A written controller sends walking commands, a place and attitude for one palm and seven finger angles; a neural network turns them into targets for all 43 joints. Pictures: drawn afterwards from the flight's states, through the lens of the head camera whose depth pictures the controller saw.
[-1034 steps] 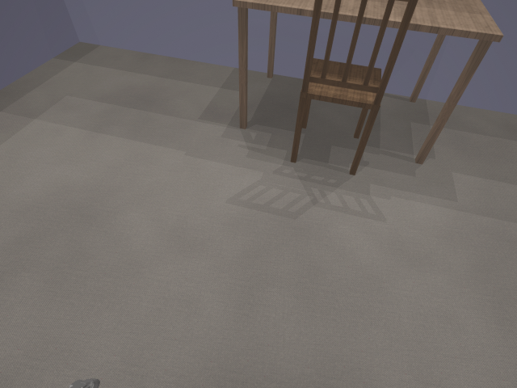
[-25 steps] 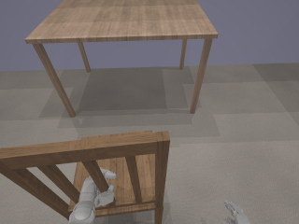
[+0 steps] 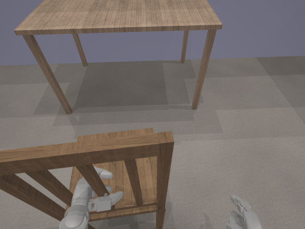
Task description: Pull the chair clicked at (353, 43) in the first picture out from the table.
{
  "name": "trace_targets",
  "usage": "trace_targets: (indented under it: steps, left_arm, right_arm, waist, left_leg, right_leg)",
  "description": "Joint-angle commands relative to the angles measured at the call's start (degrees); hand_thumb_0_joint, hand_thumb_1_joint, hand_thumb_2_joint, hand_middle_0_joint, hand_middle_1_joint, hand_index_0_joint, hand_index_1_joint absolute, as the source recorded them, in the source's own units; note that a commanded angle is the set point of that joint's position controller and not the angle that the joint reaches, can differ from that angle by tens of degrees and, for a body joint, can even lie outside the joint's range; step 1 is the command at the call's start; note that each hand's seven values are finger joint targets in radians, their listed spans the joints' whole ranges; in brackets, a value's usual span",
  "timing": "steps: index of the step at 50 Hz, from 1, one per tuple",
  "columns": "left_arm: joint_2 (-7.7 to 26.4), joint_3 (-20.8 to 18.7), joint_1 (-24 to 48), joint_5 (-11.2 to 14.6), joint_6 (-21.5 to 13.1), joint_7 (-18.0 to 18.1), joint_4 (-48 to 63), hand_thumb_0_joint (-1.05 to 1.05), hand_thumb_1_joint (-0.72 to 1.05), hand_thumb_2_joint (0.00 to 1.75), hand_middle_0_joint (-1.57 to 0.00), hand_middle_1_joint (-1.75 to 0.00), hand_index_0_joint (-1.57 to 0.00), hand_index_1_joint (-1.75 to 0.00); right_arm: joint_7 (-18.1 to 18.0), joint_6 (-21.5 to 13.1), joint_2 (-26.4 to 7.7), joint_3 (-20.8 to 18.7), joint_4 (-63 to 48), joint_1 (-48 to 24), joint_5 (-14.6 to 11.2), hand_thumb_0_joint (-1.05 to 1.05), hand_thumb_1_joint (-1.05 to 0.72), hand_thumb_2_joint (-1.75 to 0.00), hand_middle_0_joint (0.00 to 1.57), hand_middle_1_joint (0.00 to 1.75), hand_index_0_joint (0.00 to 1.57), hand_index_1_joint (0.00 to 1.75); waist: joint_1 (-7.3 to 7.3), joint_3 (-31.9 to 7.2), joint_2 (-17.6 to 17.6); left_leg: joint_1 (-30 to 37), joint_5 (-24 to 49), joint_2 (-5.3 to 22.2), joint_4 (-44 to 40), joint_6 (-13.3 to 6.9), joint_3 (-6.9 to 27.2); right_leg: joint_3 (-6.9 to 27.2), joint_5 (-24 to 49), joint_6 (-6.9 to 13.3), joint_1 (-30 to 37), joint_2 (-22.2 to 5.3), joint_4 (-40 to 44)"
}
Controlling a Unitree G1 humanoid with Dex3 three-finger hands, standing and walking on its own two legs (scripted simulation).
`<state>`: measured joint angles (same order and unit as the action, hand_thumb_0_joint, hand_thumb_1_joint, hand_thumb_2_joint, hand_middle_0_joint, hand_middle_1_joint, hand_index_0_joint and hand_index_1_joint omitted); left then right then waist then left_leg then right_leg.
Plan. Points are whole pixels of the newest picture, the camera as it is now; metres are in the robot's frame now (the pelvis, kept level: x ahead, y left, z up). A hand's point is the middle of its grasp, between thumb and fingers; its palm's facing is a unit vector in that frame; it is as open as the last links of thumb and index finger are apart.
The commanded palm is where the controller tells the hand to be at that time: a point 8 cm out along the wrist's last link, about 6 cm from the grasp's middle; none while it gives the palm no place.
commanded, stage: open the thumb and straighten the fingers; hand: left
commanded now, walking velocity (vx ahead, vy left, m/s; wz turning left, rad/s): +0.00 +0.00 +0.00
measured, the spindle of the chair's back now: (100, 189) +0.24 +0.15 -0.04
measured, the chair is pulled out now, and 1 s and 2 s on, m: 0.70 0.70 0.70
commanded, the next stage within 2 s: draw the fingers out of the gap in 0.48 s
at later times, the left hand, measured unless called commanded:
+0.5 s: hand (103, 197) +0.22 +0.15 -0.06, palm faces +0.07 -0.98 -0.18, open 17.1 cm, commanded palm +0.20 +0.19 -0.03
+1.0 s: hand (98, 225) +0.16 +0.15 -0.06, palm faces +0.09 -0.98 -0.17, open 17.5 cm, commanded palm +0.13 +0.20 -0.03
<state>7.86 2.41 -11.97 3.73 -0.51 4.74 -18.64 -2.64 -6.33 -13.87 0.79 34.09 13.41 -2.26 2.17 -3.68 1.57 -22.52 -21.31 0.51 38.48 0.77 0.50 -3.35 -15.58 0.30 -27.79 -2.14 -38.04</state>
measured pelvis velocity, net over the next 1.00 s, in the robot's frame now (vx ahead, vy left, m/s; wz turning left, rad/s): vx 0.02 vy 0.01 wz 0.04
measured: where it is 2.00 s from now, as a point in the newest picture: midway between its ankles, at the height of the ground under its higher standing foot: outside the picture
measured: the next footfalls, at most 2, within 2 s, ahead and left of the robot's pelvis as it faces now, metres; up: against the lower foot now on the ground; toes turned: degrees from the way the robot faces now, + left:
none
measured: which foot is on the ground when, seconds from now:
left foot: down 0.00-1.00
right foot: down 0.00-1.00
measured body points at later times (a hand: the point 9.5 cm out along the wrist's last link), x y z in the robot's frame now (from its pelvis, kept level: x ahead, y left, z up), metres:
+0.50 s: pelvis +0.02 +0.01 -0.03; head +0.06 -0.01 +0.42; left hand +0.22 +0.20 -0.04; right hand +0.19 -0.22 -0.11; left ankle -0.02 +0.13 -0.72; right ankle +0.04 -0.12 -0.72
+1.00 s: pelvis +0.02 +0.01 -0.04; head +0.06 +0.00 +0.41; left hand +0.15 +0.20 -0.04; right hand +0.21 -0.22 -0.11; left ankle -0.02 +0.13 -0.72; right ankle +0.04 -0.12 -0.72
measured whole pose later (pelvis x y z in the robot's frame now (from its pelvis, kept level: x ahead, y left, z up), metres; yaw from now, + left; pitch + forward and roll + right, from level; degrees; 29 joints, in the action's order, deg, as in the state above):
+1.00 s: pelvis +0.02 +0.01 -0.04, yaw +2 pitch +12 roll -1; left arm 8.5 7.3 -39.4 0.6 10.0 5.6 13.8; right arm -6.0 -9.5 -12.4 0.9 26.5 15.0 -1.3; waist 0.7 -9.5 2.9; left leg -37.3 -31.4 -0.5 56.5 0.1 3.3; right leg -5.6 -25.4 -0.4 -40.8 -3.8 -54.3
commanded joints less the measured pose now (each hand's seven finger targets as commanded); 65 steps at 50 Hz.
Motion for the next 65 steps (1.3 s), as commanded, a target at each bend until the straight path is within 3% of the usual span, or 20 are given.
trace_targets:
  steps: [1, 2, 8, 12, 13, 14, 16, 17, 19, 21, 23, 28, 29, 38, 42, 50, 52, 59, 61, 65]
  left_arm:
    - [6.35, -2.79, 6.12, -0.66, 0.56, 0.58, 15.53, 0.00, -0.55, 0.20, -0.40, -1.16, -0.40, -1.16]
    - [4.33, -1.51, 4.42, -0.55, 1.50, 0.59, 15.50, 0.00, -0.55, 0.20, -0.38, -1.09, -0.38, -1.09]
    - [2.42, 1.04, 0.50, -0.94, 4.60, 0.92, 22.22, 0.00, -0.55, 0.20, -0.22, -0.65, -0.22, -0.65]
    - [3.73, 0.68, 0.49, -1.71, 6.28, 1.74, 25.47, 0.00, -0.55, 0.20, -0.13, -0.36, -0.13, -0.36]
    - [6.07, -2.52, -2.94, -1.86, 6.79, 1.89, 23.56, 0.00, -0.55, 0.20, -0.10, -0.29, -0.10, -0.29]
    - [4.33, -0.52, -2.84, -1.93, 7.03, 1.63, 25.65, 0.00, -0.55, 0.20, -0.07, -0.22, -0.07, -0.22]
    - [5.84, -1.57, -2.44, -2.16, 7.52, 1.59, 27.06, 0.00, -0.55, 0.20, -0.02, -0.07, -0.02, -0.07]
    - [4.60, 0.01, -1.89, -2.06, 7.73, 1.40, 28.21, 0.00, -0.55, 0.20, 0.00, 0.00, 0.00, 0.00]
    - [3.75, 1.14, -2.43, -2.15, 7.76, 1.35, 30.62, 0.00, -0.55, 0.20, 0.00, 0.00, 0.00, 0.00]
    - [4.45, 0.28, -4.38, -1.57, 8.15, 1.29, 30.79, 0.00, -0.55, 0.20, 0.00, 0.00, 0.00, 0.00]
    - [3.26, 1.81, -5.56, -1.56, 8.41, 0.99, 31.91, 0.00, -0.55, 0.20, 0.00, 0.00, 0.00, 0.00]
    - [4.50, 1.10, -6.72, -2.08, 9.57, 1.21, 32.78, 0.00, -0.55, 0.20, 0.00, 0.00, 0.00, 0.00]
    - [6.74, -2.70, -11.39, -2.05, 9.94, 1.36, 30.19, 0.00, -0.55, 0.20, 0.00, 0.00, 0.00, 0.00]
    - [4.46, 0.65, -23.24, -2.15, 8.42, 0.83, 39.58, 0.00, -0.55, 0.20, 0.00, 0.00, 0.00, 0.00]
    - [4.37, 1.94, -26.45, -3.24, 7.56, 0.88, 42.05, 0.00, -0.55, 0.20, 0.00, 0.00, 0.00, 0.00]
    - [5.18, 1.92, -29.73, -3.63, 6.79, 0.82, 44.57, 0.00, -0.55, 0.20, 0.00, 0.00, 0.00, 0.00]
    - [4.91, 2.27, -32.12, -3.74, 6.63, 0.40, 45.68, 0.00, -0.55, 0.20, 0.00, 0.00, 0.00, 0.00]
    - [2.54, 5.66, -40.06, -4.34, 6.84, -0.21, 47.86, 0.00, -0.55, 0.20, 0.00, 0.00, 0.00, 0.00]
    - [4.23, 4.08, -41.55, -5.13, 6.88, 0.10, 48.54, 0.00, -0.55, 0.20, 0.00, 0.00, 0.00, 0.00]
    - [2.90, 6.19, -42.84, -6.12, 6.21, 0.95, 51.59, 0.00, -0.55, 0.20, 0.00, 0.00, 0.00, 0.00]
  right_arm:
    - [-1.16, -4.90, -6.27, -2.30, -9.96, -4.99, 0.16, 0.00, -0.90, -0.90, 0.20, 0.30, 0.20, 0.30]
    - [-1.22, -5.18, -6.12, -2.14, -10.13, -4.50, 0.19, 0.00, -0.90, -0.90, 0.20, 0.30, 0.20, 0.30]
    - [-1.68, -6.53, -6.34, -2.12, -11.77, -2.88, 0.53, 0.00, -0.90, -0.90, 0.20, 0.30, 0.20, 0.30]
    - [-2.13, -6.77, -6.58, -1.90, -12.35, -1.99, 0.82, 0.00, -0.90, -0.90, 0.20, 0.30, 0.20, 0.30]
    - [-2.24, -6.47, -6.55, -2.04, -12.22, -1.50, 0.80, 0.00, -0.90, -0.90, 0.20, 0.30, 0.20, 0.30]
    - [-2.21, -6.33, -6.35, -1.74, -12.80, -1.60, 0.91, 0.00, -0.90, -0.90, 0.20, 0.30, 0.20, 0.30]
    - [-2.51, -6.11, -6.54, -1.80, -13.10, -1.40, 0.96, 0.00, -0.90, -0.90, 0.20, 0.30, 0.20, 0.30]
    - [-2.57, -6.20, -6.43, -1.60, -13.35, -1.49, 0.95, 0.00, -0.90, -0.90, 0.20, 0.30, 0.20, 0.30]
    - [-2.70, -6.52, -6.21, -1.59, -13.58, -0.98, 0.97, 0.00, -0.90, -0.90, 0.20, 0.30, 0.20, 0.30]
    - [-2.92, -6.73, -6.42, -1.66, -13.51, -0.64, 1.05, 0.00, -0.90, -0.90, 0.20, 0.30, 0.20, 0.30]
    - [-2.96, -6.93, -6.30, -1.56, -13.61, -0.64, 0.99, 0.00, -0.90, -0.90, 0.20, 0.30, 0.20, 0.30]
    - [-3.14, -6.65, -6.42, -1.51, -13.63, -0.44, 1.11, 0.00, -0.90, -0.90, 0.20, 0.30, 0.20, 0.30]
    - [-3.21, -6.28, -5.92, -1.93, -13.53, -0.54, 1.11, 0.00, -0.90, -0.90, 0.20, 0.30, 0.20, 0.30]
    - [-3.52, -6.35, -4.82, -2.56, -15.48, -1.29, 0.74, 0.00, -0.90, -0.90, 0.20, 0.30, 0.20, 0.30]
    - [-3.61, -6.67, -4.62, -2.69, -15.85, -1.48, 0.79, 0.00, -0.90, -0.90, 0.20, 0.30, 0.20, 0.30]
    - [-4.38, -6.32, -4.18, -2.57, -17.08, -1.80, 0.72, 0.00, -0.90, -0.90, 0.20, 0.30, 0.20, 0.30]
    - [-4.47, -6.33, -4.09, -2.63, -17.52, -2.21, 0.64, 0.00, -0.90, -0.90, 0.20, 0.30, 0.20, 0.30]
    - [-4.29, -6.26, -3.53, -2.94, -18.89, -2.89, 0.47, 0.00, -0.90, -0.90, 0.20, 0.30, 0.20, 0.30]
    - [-4.38, -5.69, -3.45, -3.14, -19.12, -3.05, 0.47, 0.00, -0.90, -0.90, 0.20, 0.30, 0.20, 0.30]
    - [-4.45, -5.34, -3.22, -3.03, -20.61, -2.74, 0.42, 0.00, -0.90, -0.90, 0.20, 0.30, 0.20, 0.30]
  waist:
    - [-0.62, -9.10, -1.38]
    - [-0.57, -9.44, -2.46]
    - [-0.38, -11.95, -2.34]
    - [-0.24, -11.95, -2.76]
    - [-0.90, -11.00, -3.52]
    - [-0.80, -11.69, -2.77]
    - [-0.53, -11.53, -3.36]
    - [-0.19, -11.55, -2.54]
    - [0.10, -13.16, -1.11]
    - [0.08, -13.81, -3.17]
    - [0.35, -13.55, -1.37]
    - [0.42, -12.82, -1.61]
    - [-1.02, -13.00, -2.75]
    - [-0.78, -12.52, -2.07]
    - [-0.86, -11.64, 0.42]
    - [-0.58, -10.41, -2.33]
    - [-1.31, -10.93, 0.09]
    - [-1.49, -10.50, -2.75]
    - [-1.97, -9.64, -1.49]
    - [-1.65, -9.72, -0.93]
  left_leg:
    - [-6.27, 6.28, -0.19, -3.32, -1.51, -0.12]
    - [-6.45, 6.73, -0.22, -2.65, -1.55, -0.10]
    - [-6.97, 10.12, -0.30, 0.83, -1.22, 0.39]
    - [-8.10, 10.58, -0.54, 2.50, -1.21, 0.85]
    - [-9.13, 10.55, -0.48, 2.77, -1.06, 0.73]
    - [-9.28, 10.88, -0.75, 3.11, -1.14, 0.62]
    - [-9.94, 10.98, -0.66, 3.81, -1.25, 0.83]
    - [-9.91, 10.73, -0.83, 4.24, -1.36, 0.76]
    - [-8.72, 12.63, -0.81, 5.09, -1.30, 0.89]
    - [-9.51, 13.02, -0.84, 5.63, -1.37, 1.21]
    - [-9.20, 13.50, -0.88, 6.06, -1.25, 1.19]
    - [-10.26, 13.30, -0.99, 6.68, -1.23, 1.48]
    - [-11.49, 13.12, -1.07, 6.56, -1.07, 1.38]
    - [-12.34, 13.44, -1.15, 8.04, -1.19, 1.35]
    - [-12.55, 12.93, -1.27, 8.77, -1.05, 1.62]
    - [-15.59, 7.64, -1.62, 10.04, -1.49, 1.97]
    - [-15.17, 7.84, -1.70, 10.05, -1.41, 1.90]
    - [-16.70, 7.62, -1.60, 10.56, -1.42, 2.34]
    - [-17.73, 6.96, -1.65, 10.63, -1.34, 2.20]
    - [-17.62, 5.18, -1.79, 11.30, -1.47, 2.08]
  right_leg:
    - [1.07, 1.59, 0.32, 7.10, -0.97, 2.64]
    - [0.54, 2.15, 0.17, 6.58, -0.90, 1.82]
    - [-0.79, 5.30, 0.16, 4.09, -0.81, -2.10]
    - [-1.11, 5.57, 0.20, 2.51, -0.76, -3.60]
    - [-1.10, 5.74, 0.24, 2.35, -0.71, -3.97]
    - [-1.13, 6.34, 0.21, 2.45, -0.82, -4.31]
    - [-1.09, 6.27, 0.34, 2.00, -0.71, -4.64]
    - [-0.91, 6.21, 0.18, 1.71, -0.82, -4.75]
    - [-1.33, 7.75, 0.23, 1.44, -0.88, -5.56]
    - [-1.38, 8.69, 0.21, 2.09, -0.73, -5.66]
    - [-1.64, 9.08, 0.12, 1.24, -0.93, -6.13]
    - [-2.07, 8.68, 0.14, 0.45, -0.91, -6.80]
    - [-2.01, 8.63, 0.30, 1.50, -0.81, -7.04]
    - [-2.10, 8.77, 0.48, 0.14, -0.64, -7.79]
    - [-2.48, 6.67, 0.69, -2.24, -0.58, -8.72]
    - [-2.30, 1.21, 0.51, -4.48, -0.23, -9.10]
    - [-2.14, 0.91, 0.80, -4.38, -0.33, -9.34]
    - [-2.79, 0.57, 0.67, -5.12, -0.21, -10.26]
    - [-2.86, -0.52, 0.99, -5.85, -0.03, -10.63]
    - [-2.75, -2.72, 0.86, -7.65, 0.08, -11.12]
